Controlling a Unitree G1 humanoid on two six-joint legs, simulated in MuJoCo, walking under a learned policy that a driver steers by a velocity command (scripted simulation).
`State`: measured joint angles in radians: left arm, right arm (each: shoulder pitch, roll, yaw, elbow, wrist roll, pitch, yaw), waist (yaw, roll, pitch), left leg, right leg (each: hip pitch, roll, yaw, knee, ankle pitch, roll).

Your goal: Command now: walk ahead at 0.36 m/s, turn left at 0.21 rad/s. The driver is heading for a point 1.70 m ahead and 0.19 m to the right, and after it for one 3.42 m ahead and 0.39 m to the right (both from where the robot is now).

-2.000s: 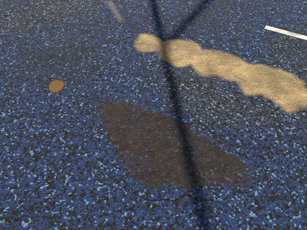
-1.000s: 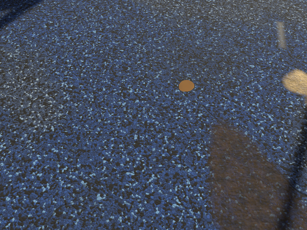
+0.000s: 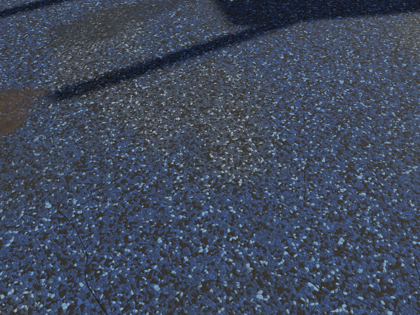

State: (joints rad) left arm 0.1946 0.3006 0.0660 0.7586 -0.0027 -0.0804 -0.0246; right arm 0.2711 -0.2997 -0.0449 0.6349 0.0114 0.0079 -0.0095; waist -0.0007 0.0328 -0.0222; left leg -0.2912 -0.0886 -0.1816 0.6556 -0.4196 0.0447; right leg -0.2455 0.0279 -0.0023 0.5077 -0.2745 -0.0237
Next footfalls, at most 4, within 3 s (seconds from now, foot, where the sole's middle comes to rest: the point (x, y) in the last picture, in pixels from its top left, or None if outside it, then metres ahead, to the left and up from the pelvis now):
0.40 left None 0.35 0.15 -0.77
0.94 right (248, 274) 0.66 -0.08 -0.77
1.48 left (180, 205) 0.95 0.16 -0.77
2.02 right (243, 151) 1.23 -0.09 -0.77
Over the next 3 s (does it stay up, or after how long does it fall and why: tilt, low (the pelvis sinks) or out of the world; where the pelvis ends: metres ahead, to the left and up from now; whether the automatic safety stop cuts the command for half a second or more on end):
stays up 1.42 -0.08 0.02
